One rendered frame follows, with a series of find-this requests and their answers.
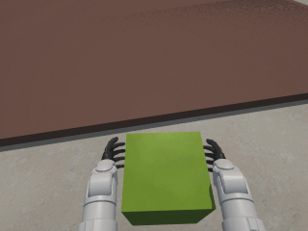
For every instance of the right robot forearm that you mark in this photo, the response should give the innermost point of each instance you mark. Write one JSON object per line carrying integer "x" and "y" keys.
{"x": 235, "y": 198}

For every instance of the robot left hand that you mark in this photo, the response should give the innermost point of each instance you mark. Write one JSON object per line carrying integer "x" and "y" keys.
{"x": 109, "y": 152}

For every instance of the left robot forearm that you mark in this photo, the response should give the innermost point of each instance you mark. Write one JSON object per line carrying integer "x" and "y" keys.
{"x": 99, "y": 213}

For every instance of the robot right hand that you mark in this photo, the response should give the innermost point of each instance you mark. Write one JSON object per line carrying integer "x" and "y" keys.
{"x": 216, "y": 155}

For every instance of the carton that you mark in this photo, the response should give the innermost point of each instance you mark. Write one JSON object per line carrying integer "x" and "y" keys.
{"x": 166, "y": 179}

